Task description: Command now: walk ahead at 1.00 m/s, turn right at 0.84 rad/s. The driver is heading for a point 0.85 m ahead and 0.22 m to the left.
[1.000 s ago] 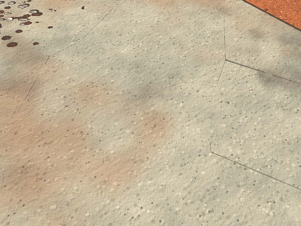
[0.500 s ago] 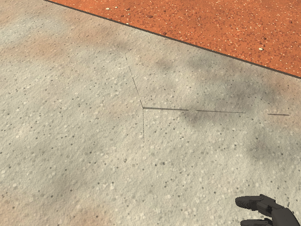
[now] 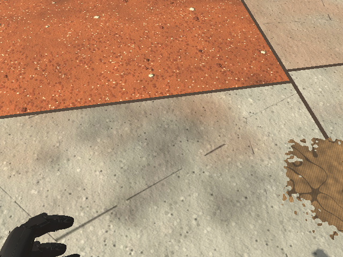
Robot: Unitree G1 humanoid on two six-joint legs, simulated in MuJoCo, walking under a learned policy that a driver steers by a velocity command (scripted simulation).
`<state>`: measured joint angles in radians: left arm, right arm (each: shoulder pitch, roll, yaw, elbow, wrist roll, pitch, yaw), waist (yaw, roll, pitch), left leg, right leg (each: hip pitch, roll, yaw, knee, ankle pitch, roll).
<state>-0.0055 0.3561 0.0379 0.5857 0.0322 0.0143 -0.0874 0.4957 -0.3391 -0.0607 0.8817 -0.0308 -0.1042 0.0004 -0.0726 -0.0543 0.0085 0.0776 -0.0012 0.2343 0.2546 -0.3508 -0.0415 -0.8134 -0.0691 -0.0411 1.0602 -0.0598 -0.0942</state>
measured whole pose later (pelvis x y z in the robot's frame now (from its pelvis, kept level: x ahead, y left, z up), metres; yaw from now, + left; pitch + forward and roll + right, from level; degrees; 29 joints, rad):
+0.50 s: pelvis +0.47 -0.02 -0.01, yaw +2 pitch +1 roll -1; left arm 0.45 0.28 0.03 0.91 0.01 -0.13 0.00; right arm 0.13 -0.29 -0.02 0.75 -0.01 -0.03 0.07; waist 0.04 0.03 0.05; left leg -0.79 0.08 0.10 0.78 0.10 0.11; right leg 0.23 0.11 -0.20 0.13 -0.39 -0.07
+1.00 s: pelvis +0.95 +0.02 -0.02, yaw +25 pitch +1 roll +0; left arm -0.03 0.25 -0.01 0.59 0.02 -0.14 0.00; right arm 0.46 -0.30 -0.07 0.86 0.01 -0.03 -0.03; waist -0.09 -0.01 0.07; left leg 0.00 -0.15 -0.21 0.65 -0.51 0.08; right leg -0.54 0.02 0.02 0.44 0.15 -0.02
